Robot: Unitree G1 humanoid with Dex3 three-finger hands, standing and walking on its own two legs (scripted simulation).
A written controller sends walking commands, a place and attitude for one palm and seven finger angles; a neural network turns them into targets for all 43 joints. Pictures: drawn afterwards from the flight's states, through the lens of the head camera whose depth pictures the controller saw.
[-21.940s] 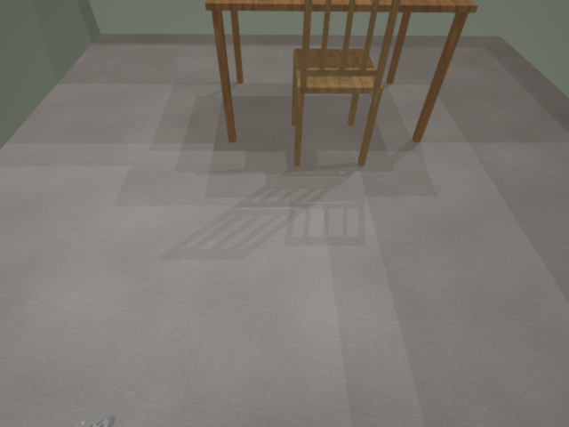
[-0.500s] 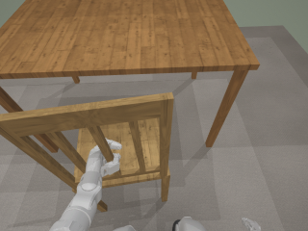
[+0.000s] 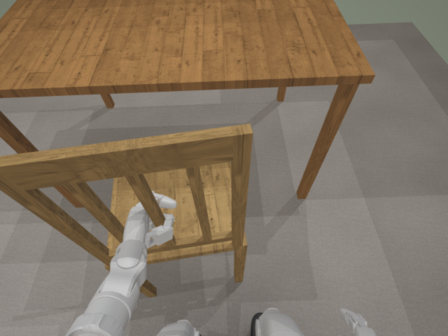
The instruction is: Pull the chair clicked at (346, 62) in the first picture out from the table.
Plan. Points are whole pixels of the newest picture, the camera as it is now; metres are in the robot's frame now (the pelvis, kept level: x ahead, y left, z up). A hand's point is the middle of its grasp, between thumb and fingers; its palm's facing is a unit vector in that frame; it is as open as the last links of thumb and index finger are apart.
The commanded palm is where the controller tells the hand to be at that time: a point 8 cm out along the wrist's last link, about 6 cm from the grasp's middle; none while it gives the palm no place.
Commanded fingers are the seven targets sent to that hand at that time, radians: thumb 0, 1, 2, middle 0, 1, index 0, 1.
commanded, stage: step backward, pulling the chair out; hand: left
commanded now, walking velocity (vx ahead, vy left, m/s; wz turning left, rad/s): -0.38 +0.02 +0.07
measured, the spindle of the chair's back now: (156, 215) +0.34 +0.15 -0.04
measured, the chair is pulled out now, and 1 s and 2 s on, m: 0.19 0.29 0.55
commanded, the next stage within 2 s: stop walking, hand still on the chair in 1.80 s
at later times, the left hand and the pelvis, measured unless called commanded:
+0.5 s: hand (167, 246) +0.28 +0.12 -0.05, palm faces +0.03 -0.98 -0.18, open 5.2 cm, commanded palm +0.25 +0.18 -0.05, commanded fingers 0.00 0.90 0.90 -0.50 -1.45 -0.50 -1.45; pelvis -0.04 -0.01 +0.01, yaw +0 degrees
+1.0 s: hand (162, 284) +0.21 +0.12 -0.05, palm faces +0.02 -0.99 -0.17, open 5.2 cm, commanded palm +0.18 +0.17 -0.05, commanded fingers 0.00 0.90 0.90 -0.50 -1.45 -0.50 -1.45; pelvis -0.11 +0.00 +0.01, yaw +1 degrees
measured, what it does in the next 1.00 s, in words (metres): walks backwards: left foot, then right foot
